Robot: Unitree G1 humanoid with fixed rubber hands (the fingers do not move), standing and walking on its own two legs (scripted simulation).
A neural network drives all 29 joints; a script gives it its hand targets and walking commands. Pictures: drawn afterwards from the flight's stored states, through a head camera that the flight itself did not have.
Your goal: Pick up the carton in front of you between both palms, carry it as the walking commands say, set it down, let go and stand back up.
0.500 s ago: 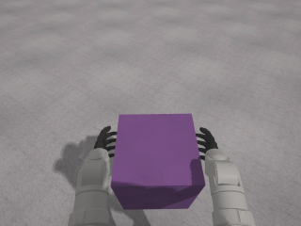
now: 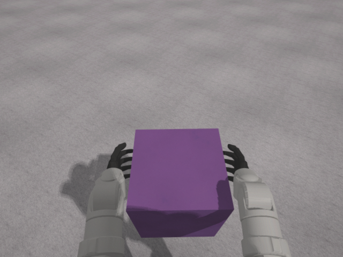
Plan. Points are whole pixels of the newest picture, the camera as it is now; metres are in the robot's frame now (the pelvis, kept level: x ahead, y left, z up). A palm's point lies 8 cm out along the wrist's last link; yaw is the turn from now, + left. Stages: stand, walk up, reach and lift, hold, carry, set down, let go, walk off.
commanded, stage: carry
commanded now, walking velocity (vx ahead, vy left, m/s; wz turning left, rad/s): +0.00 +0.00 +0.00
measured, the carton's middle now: (177, 186) +0.30 +0.00 -0.04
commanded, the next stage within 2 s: hold in 0.02 s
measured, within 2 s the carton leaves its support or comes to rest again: neither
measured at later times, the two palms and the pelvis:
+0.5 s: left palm (118, 170) +0.30 +0.14 +0.05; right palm (247, 187) +0.25 -0.15 +0.05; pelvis -0.01 +0.04 +0.01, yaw -10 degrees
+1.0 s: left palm (114, 162) +0.34 +0.17 +0.02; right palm (231, 176) +0.29 -0.13 +0.03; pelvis -0.02 +0.06 +0.00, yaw -10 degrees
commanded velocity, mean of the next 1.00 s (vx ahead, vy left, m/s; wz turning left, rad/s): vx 0.00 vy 0.00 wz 0.00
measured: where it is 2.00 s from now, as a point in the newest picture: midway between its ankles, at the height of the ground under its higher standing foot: outside the picture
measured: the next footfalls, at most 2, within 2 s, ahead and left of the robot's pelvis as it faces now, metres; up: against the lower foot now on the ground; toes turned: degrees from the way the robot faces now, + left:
none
